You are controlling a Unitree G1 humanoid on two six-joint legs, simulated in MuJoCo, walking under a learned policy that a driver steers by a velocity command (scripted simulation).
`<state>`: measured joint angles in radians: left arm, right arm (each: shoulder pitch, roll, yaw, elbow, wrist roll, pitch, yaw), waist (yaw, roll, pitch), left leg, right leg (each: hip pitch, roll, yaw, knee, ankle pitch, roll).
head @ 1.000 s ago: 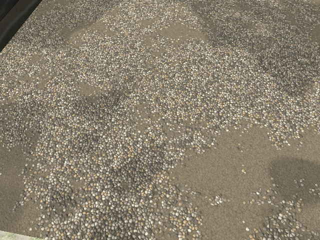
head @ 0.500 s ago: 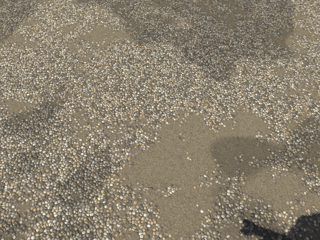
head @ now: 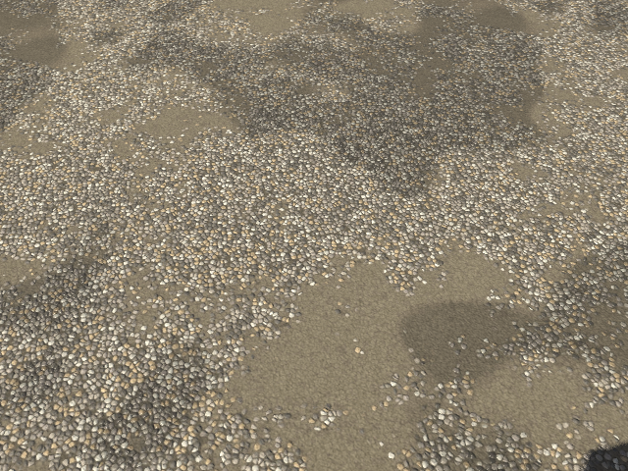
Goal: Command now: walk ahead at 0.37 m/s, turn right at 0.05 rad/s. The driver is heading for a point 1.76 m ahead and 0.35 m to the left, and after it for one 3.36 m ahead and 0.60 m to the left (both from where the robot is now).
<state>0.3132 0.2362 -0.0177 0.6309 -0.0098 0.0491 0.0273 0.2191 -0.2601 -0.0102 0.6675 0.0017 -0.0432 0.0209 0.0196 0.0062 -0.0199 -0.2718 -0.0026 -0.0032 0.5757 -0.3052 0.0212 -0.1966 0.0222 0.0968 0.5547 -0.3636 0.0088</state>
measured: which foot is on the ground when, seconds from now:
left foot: down 0.00-0.26, up 0.28-0.44, down 0.46-1.00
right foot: down 0.00-1.00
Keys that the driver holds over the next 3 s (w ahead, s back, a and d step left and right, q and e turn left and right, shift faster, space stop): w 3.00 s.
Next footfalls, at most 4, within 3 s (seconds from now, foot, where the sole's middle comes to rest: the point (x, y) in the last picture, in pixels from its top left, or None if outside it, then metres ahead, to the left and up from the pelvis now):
0.46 left None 0.13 0.12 -0.77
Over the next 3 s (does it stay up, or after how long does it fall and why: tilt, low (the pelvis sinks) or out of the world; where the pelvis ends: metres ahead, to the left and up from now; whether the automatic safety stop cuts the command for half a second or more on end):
stays up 0.11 -0.04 0.01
